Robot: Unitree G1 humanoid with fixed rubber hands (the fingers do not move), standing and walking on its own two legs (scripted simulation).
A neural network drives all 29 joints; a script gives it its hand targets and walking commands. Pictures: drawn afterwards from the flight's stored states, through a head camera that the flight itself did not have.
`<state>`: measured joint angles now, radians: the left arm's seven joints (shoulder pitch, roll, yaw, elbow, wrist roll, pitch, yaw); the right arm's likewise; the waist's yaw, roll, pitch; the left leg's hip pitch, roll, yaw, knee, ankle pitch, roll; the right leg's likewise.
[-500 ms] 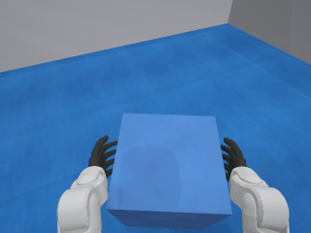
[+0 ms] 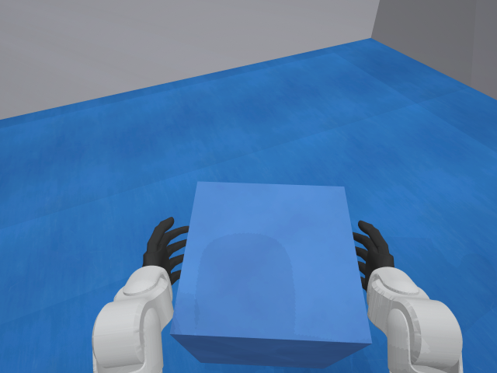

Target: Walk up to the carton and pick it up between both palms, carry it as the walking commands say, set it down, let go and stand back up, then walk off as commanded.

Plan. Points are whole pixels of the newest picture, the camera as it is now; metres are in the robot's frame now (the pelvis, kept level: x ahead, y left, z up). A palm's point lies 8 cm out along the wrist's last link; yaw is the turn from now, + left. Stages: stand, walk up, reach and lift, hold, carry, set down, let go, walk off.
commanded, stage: carry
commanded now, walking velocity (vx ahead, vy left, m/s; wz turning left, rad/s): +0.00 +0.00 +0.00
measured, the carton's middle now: (265, 282) +0.27 +0.01 +0.03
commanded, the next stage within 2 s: none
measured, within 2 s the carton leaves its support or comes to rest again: neither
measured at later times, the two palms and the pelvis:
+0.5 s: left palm (183, 318) +0.18 +0.11 +0.12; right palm (441, 327) +0.18 -0.19 +0.10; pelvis -0.06 -0.04 +0.00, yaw +0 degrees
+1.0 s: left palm (171, 365) +0.15 +0.13 +0.07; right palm (424, 368) +0.15 -0.17 +0.06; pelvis -0.11 -0.03 +0.01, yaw +0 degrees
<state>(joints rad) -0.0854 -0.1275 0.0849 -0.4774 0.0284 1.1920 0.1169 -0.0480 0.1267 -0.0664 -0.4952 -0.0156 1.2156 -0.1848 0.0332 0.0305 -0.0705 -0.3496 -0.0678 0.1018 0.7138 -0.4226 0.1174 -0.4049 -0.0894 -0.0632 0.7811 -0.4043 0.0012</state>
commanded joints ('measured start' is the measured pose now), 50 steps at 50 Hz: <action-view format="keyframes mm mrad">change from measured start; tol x8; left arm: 1 -445 -819 -640 -119 -321 11 -117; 33 -555 -746 -545 75 -242 11 -130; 43 -724 -689 -404 391 -136 -196 -174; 50 -765 -777 -430 383 -146 -309 -188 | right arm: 1 -512 830 648 -149 254 -18 130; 32 -623 810 596 16 225 2 144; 43 -702 697 345 443 52 -216 201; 50 -812 769 415 379 104 -332 217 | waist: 1 -46 -1 -384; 7 -55 -193 -381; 21 -56 -205 -250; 39 -34 51 -117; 50 -23 -8 -150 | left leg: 1 339 299 -180 -176 1081 -103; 5 187 208 -130 -139 493 -104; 7 174 194 -133 -153 375 -90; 30 78 216 -180 -355 34 -53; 38 -114 280 -272 -528 -344 -31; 45 -262 251 -193 -496 -381 -61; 50 -169 199 -146 -395 -272 -69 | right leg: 1 107 -37 46 -137 256 12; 4 263 -117 98 -172 751 -32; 6 273 -136 121 -191 833 -40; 27 64 -58 151 -428 45 -14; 44 153 102 -13 -117 -9 -27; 50 102 60 36 -256 -50 -33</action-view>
